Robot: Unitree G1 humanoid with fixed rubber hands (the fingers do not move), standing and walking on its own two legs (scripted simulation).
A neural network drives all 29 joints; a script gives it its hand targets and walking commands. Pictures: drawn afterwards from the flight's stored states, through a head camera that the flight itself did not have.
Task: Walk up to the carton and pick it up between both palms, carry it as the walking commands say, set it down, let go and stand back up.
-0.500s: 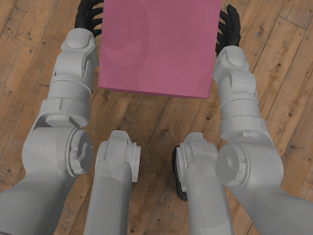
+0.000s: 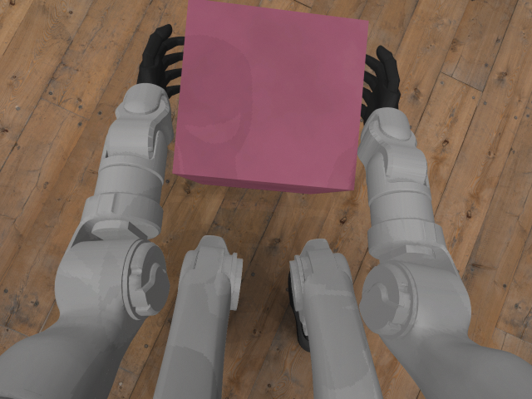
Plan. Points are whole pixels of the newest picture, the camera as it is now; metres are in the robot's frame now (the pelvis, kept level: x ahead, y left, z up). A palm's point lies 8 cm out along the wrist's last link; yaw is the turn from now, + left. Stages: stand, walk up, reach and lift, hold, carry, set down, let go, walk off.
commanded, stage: reach and lift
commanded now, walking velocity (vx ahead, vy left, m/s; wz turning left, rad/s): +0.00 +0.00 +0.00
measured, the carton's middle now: (265, 122) +0.50 +0.02 -0.15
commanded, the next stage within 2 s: none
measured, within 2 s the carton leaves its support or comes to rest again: neither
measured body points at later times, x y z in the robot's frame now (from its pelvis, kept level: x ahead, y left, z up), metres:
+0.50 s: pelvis +0.01 +0.00 +0.06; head +0.26 +0.02 +0.43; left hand +0.50 +0.17 -0.02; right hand +0.49 -0.14 -0.01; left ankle +0.11 +0.11 -0.42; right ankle +0.11 -0.13 -0.42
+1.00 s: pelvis +0.02 +0.00 +0.12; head +0.23 +0.02 +0.51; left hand +0.49 +0.16 +0.06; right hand +0.48 -0.14 +0.06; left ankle +0.11 +0.11 -0.42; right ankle +0.11 -0.13 -0.42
